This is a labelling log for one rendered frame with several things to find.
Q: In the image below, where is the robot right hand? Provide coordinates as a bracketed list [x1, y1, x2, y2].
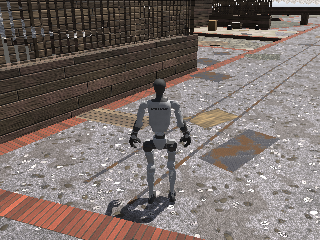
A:
[180, 136, 192, 147]

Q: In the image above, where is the humanoid robot head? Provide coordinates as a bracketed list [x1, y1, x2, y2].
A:
[152, 78, 169, 103]

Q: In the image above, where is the robot left thigh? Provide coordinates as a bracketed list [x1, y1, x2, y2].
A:
[143, 139, 156, 174]

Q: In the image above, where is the right robot forearm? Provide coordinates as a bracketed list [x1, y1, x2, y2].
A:
[180, 120, 190, 138]

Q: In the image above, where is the robot left hand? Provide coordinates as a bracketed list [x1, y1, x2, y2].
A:
[129, 137, 141, 149]

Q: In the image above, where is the robot left upper arm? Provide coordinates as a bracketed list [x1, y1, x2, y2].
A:
[135, 100, 150, 128]

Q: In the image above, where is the robot right upper arm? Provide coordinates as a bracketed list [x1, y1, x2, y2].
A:
[170, 100, 185, 128]

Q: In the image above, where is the left robot forearm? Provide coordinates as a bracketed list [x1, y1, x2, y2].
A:
[131, 120, 141, 139]

